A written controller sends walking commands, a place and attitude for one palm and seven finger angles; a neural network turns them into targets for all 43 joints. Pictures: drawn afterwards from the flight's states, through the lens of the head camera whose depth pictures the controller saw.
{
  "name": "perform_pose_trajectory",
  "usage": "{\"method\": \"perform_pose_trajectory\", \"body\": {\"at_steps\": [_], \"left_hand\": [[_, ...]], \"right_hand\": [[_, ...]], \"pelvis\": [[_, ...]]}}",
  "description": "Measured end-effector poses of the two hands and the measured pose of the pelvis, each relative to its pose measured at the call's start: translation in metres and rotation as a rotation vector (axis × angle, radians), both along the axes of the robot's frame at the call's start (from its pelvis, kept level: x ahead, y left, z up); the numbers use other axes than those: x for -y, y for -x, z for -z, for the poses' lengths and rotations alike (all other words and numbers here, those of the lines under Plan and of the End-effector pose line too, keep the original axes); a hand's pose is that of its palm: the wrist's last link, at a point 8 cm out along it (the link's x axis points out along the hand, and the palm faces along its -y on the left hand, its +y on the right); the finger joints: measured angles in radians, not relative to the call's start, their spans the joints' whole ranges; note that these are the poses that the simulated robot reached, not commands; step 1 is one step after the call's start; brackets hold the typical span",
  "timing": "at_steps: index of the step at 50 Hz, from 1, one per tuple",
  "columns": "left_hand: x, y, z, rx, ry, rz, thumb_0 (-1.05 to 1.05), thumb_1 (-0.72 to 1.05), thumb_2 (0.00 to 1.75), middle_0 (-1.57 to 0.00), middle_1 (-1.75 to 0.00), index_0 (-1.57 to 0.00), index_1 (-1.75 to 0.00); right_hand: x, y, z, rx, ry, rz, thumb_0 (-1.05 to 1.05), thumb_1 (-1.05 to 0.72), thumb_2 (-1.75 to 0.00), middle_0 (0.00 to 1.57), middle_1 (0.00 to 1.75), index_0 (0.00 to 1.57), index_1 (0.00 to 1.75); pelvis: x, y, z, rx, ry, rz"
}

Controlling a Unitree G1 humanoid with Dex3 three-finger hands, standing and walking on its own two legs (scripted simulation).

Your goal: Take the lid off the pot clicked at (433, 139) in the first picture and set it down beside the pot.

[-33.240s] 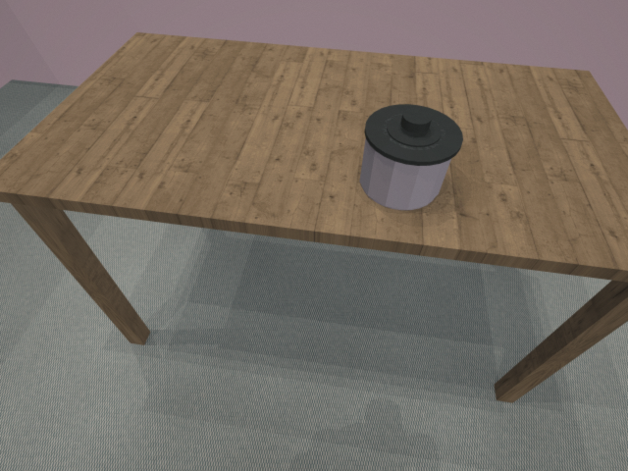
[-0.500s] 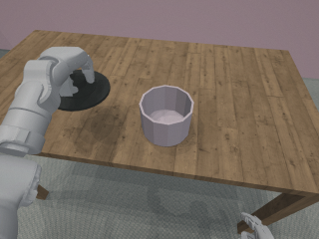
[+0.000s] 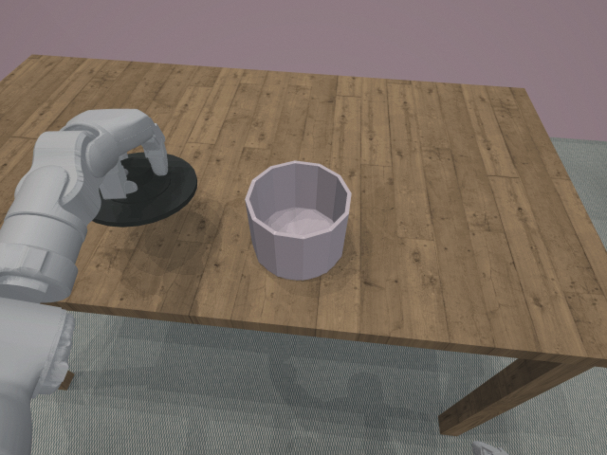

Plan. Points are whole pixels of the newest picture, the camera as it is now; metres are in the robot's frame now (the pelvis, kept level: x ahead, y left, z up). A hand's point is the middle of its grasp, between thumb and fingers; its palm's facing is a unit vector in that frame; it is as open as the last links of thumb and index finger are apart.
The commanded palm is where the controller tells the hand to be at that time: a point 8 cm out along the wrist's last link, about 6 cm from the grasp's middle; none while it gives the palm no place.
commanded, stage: lower the lid onto the table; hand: left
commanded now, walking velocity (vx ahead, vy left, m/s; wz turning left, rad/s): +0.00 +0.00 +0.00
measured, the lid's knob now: (134, 171) +0.47 +0.25 +0.11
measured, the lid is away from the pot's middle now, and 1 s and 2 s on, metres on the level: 0.23 0.23 0.24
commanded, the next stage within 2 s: none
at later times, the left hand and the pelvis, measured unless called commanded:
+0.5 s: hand (140, 188) +0.44 +0.23 +0.10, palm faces -0.41 -0.03 -0.91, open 7.4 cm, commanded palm +0.45 +0.23 +0.18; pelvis +0.01 -0.01 +0.00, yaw +0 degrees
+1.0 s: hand (145, 208) +0.44 +0.24 +0.07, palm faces -0.48 -0.02 -0.88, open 7.4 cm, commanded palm +0.45 +0.24 +0.14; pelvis +0.01 -0.02 +0.00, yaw -1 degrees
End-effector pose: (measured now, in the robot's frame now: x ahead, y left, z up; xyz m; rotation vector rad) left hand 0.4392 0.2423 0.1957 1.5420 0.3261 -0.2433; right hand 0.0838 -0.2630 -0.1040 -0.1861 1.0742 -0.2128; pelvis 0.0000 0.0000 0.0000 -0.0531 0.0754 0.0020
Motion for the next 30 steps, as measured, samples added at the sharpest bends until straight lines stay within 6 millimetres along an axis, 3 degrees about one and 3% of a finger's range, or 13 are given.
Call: {"method": "perform_pose_trajectory", "body": {"at_steps": [21,30], "left_hand": [[0.008,-0.005,0.029,-0.041,0.006,0.040,0.03,0.07,1.16,-0.78,-0.62,-0.85,-0.67],[0.008,-0.011,0.044,-0.075,0.006,0.026,0.03,0.07,1.16,-0.78,-0.62,-0.85,-0.67]], "right_hand": [[0.000,-0.017,0.003,-0.001,-0.013,-0.017,0.00,-0.90,-0.89,0.21,0.30,0.20,0.30],[0.007,-0.010,0.005,-0.032,-0.009,0.009,0.00,-0.90,-0.89,0.21,0.30,0.20,0.30]], "pelvis": [[0.004,-0.006,0.001,-0.026,-0.002,-0.005],[0.009,-0.009,0.001,-0.039,-0.004,0.003]]}}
